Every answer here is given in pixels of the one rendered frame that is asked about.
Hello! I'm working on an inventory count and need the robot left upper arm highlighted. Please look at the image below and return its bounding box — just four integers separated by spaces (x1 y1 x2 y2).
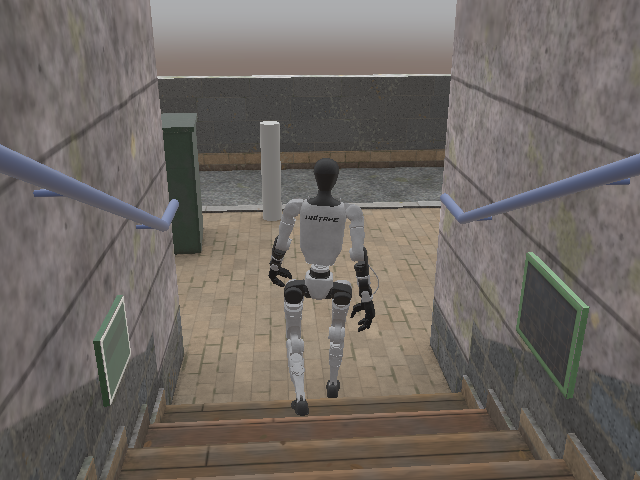
275 199 304 251

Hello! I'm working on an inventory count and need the right robot hand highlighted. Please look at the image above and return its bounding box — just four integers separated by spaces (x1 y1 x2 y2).
350 300 375 332

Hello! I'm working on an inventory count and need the left robot foot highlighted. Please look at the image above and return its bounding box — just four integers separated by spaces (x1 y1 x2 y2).
291 397 309 416

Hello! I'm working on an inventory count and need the robot right shin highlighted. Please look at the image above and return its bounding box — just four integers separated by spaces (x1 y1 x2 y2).
329 327 345 386

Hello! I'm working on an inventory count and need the robot right upper arm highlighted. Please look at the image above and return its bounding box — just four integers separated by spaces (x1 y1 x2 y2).
345 203 365 262

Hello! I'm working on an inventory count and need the left robot forearm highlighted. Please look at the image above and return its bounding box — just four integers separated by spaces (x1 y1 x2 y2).
269 235 286 271

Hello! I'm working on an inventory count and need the right robot forearm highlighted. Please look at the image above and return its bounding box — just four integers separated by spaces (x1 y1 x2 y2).
354 247 373 302

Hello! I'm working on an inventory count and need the left robot hand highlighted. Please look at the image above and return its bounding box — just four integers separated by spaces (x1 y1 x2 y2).
268 267 292 287

